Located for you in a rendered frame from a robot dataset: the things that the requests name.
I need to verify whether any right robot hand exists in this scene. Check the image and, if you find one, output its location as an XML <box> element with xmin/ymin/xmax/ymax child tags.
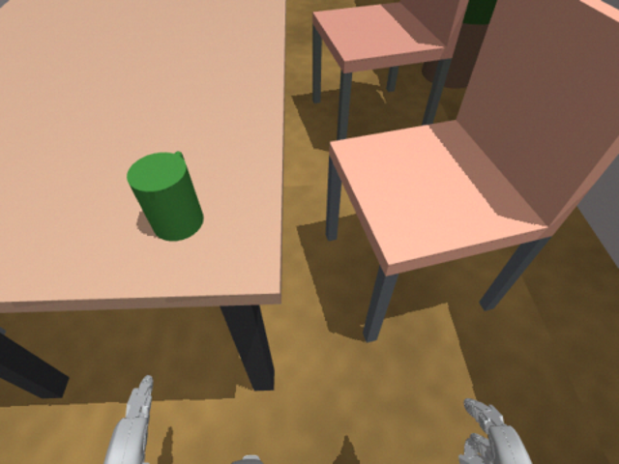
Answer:
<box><xmin>458</xmin><ymin>398</ymin><xmax>532</xmax><ymax>464</ymax></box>

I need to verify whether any left robot hand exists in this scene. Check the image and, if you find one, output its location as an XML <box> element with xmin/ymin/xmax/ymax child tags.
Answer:
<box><xmin>103</xmin><ymin>375</ymin><xmax>153</xmax><ymax>464</ymax></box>

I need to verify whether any mug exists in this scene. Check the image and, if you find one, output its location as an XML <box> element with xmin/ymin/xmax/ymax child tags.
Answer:
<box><xmin>127</xmin><ymin>152</ymin><xmax>204</xmax><ymax>242</ymax></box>

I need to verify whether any table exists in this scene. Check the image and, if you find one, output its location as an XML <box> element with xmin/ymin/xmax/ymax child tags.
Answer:
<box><xmin>0</xmin><ymin>0</ymin><xmax>286</xmax><ymax>398</ymax></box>

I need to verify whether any potted plant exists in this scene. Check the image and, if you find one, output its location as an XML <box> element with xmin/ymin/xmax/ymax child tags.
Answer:
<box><xmin>422</xmin><ymin>0</ymin><xmax>497</xmax><ymax>88</ymax></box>

